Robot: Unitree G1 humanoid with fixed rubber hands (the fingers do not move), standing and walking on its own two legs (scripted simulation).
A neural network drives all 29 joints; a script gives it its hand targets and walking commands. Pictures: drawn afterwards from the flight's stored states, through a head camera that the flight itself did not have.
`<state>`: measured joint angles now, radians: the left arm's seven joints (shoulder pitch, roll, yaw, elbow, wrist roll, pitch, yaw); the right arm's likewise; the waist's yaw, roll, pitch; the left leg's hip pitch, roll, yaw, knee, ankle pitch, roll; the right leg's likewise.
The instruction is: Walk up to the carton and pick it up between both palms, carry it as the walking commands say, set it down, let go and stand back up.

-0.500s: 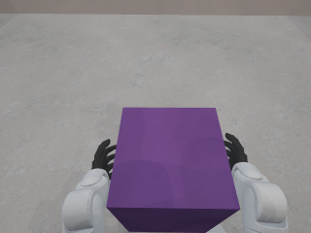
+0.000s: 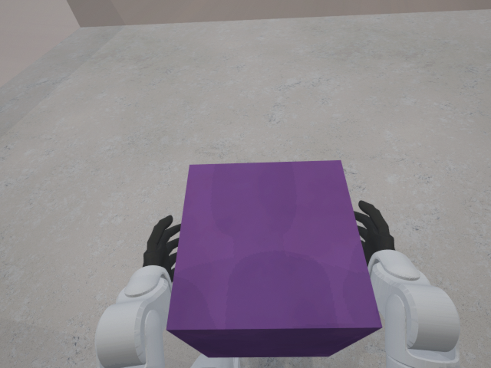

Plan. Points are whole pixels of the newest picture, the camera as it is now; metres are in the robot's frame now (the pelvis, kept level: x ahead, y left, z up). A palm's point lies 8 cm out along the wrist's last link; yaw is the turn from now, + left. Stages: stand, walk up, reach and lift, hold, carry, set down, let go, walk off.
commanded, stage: carry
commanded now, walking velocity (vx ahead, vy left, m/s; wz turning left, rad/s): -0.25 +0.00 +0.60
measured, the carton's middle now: (266, 271) +0.25 -0.01 +0.03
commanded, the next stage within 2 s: none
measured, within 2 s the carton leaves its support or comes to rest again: neither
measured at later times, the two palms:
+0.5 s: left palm out of the picture -0.01 +0.23 +0.08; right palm out of the picture +0.09 -0.06 +0.08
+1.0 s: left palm out of the picture -0.30 +0.20 +0.06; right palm out of the picture -0.10 -0.02 +0.06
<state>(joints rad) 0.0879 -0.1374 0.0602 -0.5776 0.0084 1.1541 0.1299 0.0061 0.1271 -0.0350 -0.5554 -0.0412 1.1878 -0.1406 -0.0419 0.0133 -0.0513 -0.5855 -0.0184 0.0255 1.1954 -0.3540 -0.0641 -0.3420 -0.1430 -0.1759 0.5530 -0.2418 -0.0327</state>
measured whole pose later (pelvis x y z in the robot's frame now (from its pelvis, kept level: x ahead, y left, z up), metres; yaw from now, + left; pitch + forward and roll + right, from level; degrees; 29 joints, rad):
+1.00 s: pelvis -0.38 -0.06 -0.01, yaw +39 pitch +3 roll +1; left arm 0.07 -0.13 0.06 -0.56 0.02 1.17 0.14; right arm 0.01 0.13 -0.04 -0.51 -0.03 1.16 -0.14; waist 0.01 -0.02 -0.02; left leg -0.36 0.01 0.02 0.60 -0.30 -0.01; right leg -0.59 -0.19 -0.16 0.86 -0.47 0.06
